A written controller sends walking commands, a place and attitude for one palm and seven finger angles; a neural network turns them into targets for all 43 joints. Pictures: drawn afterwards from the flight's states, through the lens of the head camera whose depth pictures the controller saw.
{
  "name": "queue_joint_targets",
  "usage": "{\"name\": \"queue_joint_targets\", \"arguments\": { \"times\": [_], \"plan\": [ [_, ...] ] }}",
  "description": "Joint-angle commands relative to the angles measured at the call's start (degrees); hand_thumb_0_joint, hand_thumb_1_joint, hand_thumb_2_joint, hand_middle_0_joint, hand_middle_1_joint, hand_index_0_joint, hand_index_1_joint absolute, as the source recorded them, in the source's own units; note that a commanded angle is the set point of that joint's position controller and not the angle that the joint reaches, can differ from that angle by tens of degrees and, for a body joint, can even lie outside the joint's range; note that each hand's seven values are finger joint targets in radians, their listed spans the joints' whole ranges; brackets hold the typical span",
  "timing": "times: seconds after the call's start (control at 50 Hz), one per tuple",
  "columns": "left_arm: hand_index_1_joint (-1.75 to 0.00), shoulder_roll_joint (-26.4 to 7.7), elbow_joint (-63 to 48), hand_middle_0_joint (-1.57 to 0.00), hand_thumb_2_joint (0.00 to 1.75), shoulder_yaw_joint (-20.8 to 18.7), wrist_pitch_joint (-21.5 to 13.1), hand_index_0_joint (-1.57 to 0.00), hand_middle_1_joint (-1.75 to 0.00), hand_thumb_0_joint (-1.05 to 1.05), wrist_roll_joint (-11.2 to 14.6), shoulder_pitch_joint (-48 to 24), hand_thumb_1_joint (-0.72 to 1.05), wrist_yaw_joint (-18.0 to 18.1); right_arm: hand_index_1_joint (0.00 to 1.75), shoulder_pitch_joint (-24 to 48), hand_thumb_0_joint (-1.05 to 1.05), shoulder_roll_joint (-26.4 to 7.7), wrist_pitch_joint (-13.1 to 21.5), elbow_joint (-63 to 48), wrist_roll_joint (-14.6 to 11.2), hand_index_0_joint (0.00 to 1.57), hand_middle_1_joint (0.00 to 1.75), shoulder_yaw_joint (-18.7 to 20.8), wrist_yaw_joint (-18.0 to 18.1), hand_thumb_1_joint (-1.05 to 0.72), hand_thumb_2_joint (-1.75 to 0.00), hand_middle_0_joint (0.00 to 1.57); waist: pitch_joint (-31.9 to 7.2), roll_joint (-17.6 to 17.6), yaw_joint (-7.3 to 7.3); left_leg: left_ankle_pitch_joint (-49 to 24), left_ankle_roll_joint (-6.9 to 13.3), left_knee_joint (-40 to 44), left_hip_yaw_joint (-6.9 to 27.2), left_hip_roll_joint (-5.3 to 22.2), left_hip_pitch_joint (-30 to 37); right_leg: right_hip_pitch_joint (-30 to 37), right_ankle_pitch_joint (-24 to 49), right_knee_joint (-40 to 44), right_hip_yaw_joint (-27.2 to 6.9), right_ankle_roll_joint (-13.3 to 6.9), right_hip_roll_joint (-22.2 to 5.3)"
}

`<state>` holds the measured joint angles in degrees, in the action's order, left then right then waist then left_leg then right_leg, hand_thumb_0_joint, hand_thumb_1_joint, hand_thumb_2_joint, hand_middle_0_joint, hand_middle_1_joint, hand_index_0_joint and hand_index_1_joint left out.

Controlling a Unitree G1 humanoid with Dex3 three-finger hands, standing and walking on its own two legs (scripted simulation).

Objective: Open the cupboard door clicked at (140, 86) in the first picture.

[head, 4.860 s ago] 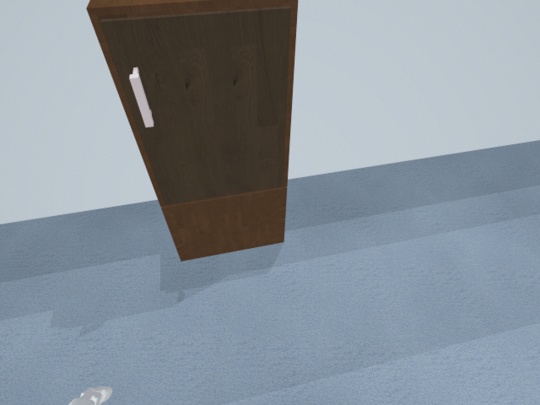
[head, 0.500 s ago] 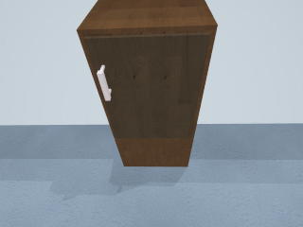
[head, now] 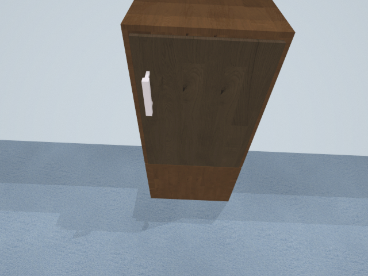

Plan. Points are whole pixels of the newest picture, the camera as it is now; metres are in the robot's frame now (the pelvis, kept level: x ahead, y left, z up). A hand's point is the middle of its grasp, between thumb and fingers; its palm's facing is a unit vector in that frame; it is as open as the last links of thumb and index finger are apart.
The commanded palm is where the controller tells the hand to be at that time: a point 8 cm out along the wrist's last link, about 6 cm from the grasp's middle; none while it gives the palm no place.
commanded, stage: come to a stop and stand still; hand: left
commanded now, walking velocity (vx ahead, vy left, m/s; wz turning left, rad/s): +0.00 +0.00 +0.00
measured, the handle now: (148, 94) +0.61 +0.17 +0.04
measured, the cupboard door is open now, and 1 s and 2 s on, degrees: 0 0 0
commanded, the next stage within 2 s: look again from close up in 0.16 s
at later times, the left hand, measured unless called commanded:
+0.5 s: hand out of the picture +0.01 +0.18 -0.17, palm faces +0.02 -0.97 -0.25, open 7.4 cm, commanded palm none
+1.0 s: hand out of the picture +0.01 +0.13 -0.18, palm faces +0.04 -0.98 -0.21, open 7.3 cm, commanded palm none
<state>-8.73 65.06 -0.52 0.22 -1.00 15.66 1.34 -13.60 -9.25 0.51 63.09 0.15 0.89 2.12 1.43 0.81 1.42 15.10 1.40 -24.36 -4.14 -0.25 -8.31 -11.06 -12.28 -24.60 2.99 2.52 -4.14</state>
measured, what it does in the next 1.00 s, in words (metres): stands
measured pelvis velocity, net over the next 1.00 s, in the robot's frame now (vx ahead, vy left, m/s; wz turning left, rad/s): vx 0.01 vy -0.05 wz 0.01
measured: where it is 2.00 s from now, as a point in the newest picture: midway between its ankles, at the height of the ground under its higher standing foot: outside the picture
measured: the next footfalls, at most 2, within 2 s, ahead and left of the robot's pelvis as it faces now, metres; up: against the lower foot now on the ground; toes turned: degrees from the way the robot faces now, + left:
left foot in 1.66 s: +0.17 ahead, +0.02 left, +0.00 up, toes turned +1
right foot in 1.92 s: +0.09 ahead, -0.19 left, +0.00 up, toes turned -1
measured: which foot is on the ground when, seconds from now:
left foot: down 0.00-1.00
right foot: down 0.00-1.00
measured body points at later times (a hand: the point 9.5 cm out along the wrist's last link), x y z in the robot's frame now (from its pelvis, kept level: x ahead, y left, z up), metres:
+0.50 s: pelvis +0.01 +0.00 -0.01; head +0.01 -0.03 +0.44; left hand +0.01 +0.23 -0.15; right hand +0.00 -0.21 -0.18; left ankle -0.02 +0.10 -0.74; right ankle +0.01 -0.14 -0.74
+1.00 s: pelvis +0.01 -0.05 -0.01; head +0.02 -0.06 +0.44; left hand +0.01 +0.18 -0.16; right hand +0.01 -0.27 -0.17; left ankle -0.02 +0.10 -0.74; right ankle +0.01 -0.14 -0.74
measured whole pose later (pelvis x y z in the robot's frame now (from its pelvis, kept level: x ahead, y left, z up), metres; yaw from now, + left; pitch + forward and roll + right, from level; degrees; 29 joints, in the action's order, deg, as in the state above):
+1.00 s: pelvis +0.01 -0.05 -0.01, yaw +0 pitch -1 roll +1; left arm -8.0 63.7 -0.1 -0.9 -1.0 16.5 1.1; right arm -17.4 -9.5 0.7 63.4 1.1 -0.4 1.1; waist 1.6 -1.5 0.4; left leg 17.3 -1.8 -27.5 -2.5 3.0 -9.2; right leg -12.8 -16.6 -30.0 4.7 -1.6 -1.2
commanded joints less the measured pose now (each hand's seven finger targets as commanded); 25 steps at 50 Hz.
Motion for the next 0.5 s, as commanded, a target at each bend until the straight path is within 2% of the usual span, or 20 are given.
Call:
{"name": "queue_joint_targets", "arguments": {
  "times": [0.0,0.02,0.12,0.18,0.22,0.24,0.26,0.28,0.3,0.32,0.34,0.38,0.4,0.42,0.48],
  "plan": [
    [-0.3,-4.55,-0.77,-0.2,0.9,-0.51,-0.57,-0.2,-0.3,0.0,0.17,1.95,0.9,0.39,0.3,-4.42,0.0,-5.28,1.0,-0.55,0.16,0.2,0.3,0.71,0.18,-0.9,-0.9,0.2,1.4,1.08,-1.2,-11.29,-0.04,6.42,5.97,7.2,-1.17,0.64,7.32,3.96,-2.91,-1.91,-2.77],
    [-0.3,-4.84,-0.87,-0.2,0.9,-0.59,-0.52,-0.2,-0.3,0.0,0.15,2.17,0.9,0.43,0.3,-4.24,0.0,-5.28,1.07,-0.3,0.12,0.2,0.3,0.68,0.15,-0.9,-0.9,0.2,1.56,-0.25,-0.87,-11.42,0.03,6.62,5.94,7.25,-1.45,1.17,7.28,4.02,-2.73,-1.94,-2.79],
    [-0.3,-4.73,-0.35,-0.2,0.9,-0.52,-0.24,-0.2,-0.3,0.0,0.19,2.15,0.9,0.49,0.3,-4.6,0.0,-4.91,1.07,0.42,0.19,0.2,0.3,0.42,0.18,-0.9,-0.9,0.2,3.57,-2.47,-0.61,-7.21,-0.09,8.63,6.51,7.03,-3.86,1.9,5.36,4.37,-2.52,-1.83,-2.51],
    [-0.3,-4.53,-0.19,-0.2,0.9,-0.42,-0.31,-0.2,-0.3,0.0,0.28,2.53,0.9,0.48,0.3,-4.91,0.0,-4.54,1.17,0.8,0.23,0.2,0.3,0.38,0.21,-0.9,-0.9,0.2,2.8,-2.7,-0.54,-7.23,-0.12,8.66,6.26,6.92,-3.42,2.35,6.02,4.4,-2.55,-1.87,-2.58],
    [-0.3,-4.62,-0.16,-0.2,0.9,-0.48,-0.34,-0.2,-0.3,0.0,0.25,2.36,0.9,0.54,0.3,-5.75,0.0,-4.48,1.24,0.98,0.17,0.2,0.3,0.4,0.27,-0.9,-0.9,0.2,2.41,-2.35,-0.6,-9.26,-0.08,8.27,6.37,7.05,-3.09,2.93,6.76,4.25,-2.19,-1.86,-2.57],
    [-0.3,-5.9,0.61,-0.2,0.9,0.47,-1.63,-0.2,-0.3,0.0,-0.25,4.89,0.9,3.15,0.3,-1.77,0.0,-6.89,1.99,-3.2,-0.41,0.2,0.3,-0.11,-0.6,-0.9,-0.9,0.2,2.97,-4.92,-0.14,-21.18,-1.25,-1.83,4.47,7.89,-5.33,0.19,15.04,0.98,-4.46,-3.19,-4.07],
    [-0.3,-7.51,-1.88,-0.2,0.9,-0.03,-2.17,-0.2,-0.3,0.0,-0.04,4.24,0.9,2.5,0.3,-5.31,0.0,-4.59,1.88,-3.95,0.64,0.2,0.3,-0.13,-0.87,-0.9,-0.9,0.2,-1.79,-6.82,-1.4,-10.82,-1.32,-0.33,5.49,5.2,-5.2,2.8,7.15,-0.72,-4.27,-4.39,-4.41],
    [-0.3,-6.97,-2.17,-0.2,0.9,0.08,-1.97,-0.2,-0.3,0.0,0.04,3.13,0.9,1.87,0.3,-5.73,0.0,-4.42,2.19,-3.81,0.73,0.2,0.3,-0.19,-0.79,-0.9,-0.9,0.2,-0.19,-8.32,-1.27,-10.14,-0.69,2.1,6.45,5.85,-5.9,0.77,2.33,-1.73,-3.43,-4.69,-3.43],
    [-0.3,-6.3,-2.17,-0.2,0.9,0.36,-1.95,-0.2,-0.3,0.0,0.01,3.9,0.9,1.55,0.3,-7.29,0.0,-4.82,2.31,-4.05,0.74,0.2,0.3,-0.46,-0.81,-0.9,-0.9,0.2,-2.55,-8.14,-1.36,-11.47,-0.18,2.29,7.26,6.76,-5.3,1.27,0.85,-2.26,-2.52,-4.61,-2.2],
    [-0.3,-6.15,-2.69,-0.2,0.9,0.19,-1.99,-0.2,-0.3,0.0,0.01,3.38,0.9,1.28,0.3,-7.74,0.0,-4.74,2.45,-4.66,0.89,0.2,0.3,-0.5,-0.77,-0.9,-0.9,0.2,-3.37,-9.94,-1.22,-14.02,0.29,2.31,7.76,7.27,-4.94,1.64,0.87,-3.52,-1.47,-4.43,-1.59],
    [-0.3,-5.71,-2.65,-0.2,0.9,0.2,-1.98,-0.2,-0.3,0.0,0.04,3.24,0.9,1.14,0.3,-7.8,0.0,-4.9,2.47,-4.84,0.79,0.2,0.3,-0.4,-0.59,-0.9,-0.9,0.2,-4.19,-8.26,-1.31,-17.84,0.63,1.81,7.79,7.48,-3.54,1.68,1.88,-4.01,-0.97,-4.24,-1.27],
    [-0.3,-4.81,-2.56,-0.2,0.9,0.42,-1.96,-0.2,-0.3,0.0,0.24,3.05,0.9,1.05,0.3,-8.5,0.0,-5.06,2.35,-4.99,0.62,0.2,0.3,-0.36,-0.28,-0.9,-0.9,0.2,-2.52,-3.83,-1.54,-18.99,1.04,0.98,7.09,7.32,-3.08,0.93,3.7,-3.36,-1.23,-4.19,-1.47],
    [-0.3,-4.66,-2.52,-0.2,0.9,0.45,-1.88,-0.2,-0.3,0.0,0.26,2.97,0.9,1.04,0.3,-8.59,0.0,-5.24,2.2,-5.03,0.56,0.2,0.3,-0.34,-0.25,-0.9,-0.9,0.2,-1.14,-1.8,-1.65,-17.41,1.03,1.0,6.75,7.06,-3.34,0.33,4.37,-3.0,-1.48,-4.13,-1.68],
    [-0.3,-4.78,-2.56,-0.2,0.9,0.42,-1.83,-0.2,-0.3,0.0,0.19,2.37,0.9,0.9,0.3,-8.25,0.0,-4.82,2.07,-5.03,0.58,0.2,0.3,-0.42,-0.25,-0.9,-0.9,0.2,1.47,-1.59,-1.61,-15.48,1.02,1.77,6.68,6.69,-4.39,-0.94,4.42,-2.89,-1.81,-4.16,-1.8],
    [-0.3,-4.94,-2.73,-0.2,0.9,0.38,-1.72,-0.2,-0.3,0.0,0.29,2.38,0.9,0.83,0.3,-8.11,0.0,-4.77,1.73,-4.53,0.58,0.2,0.3,-0.48,-0.44,-0.9,-0.9,0.2,4.54,1.67,-1.65,-8.15,0.85,3.45,6.3,6.01,-5.72,-2.27,3.08,-1.22,-2.89,-4.0,-2.05]
  ]
}}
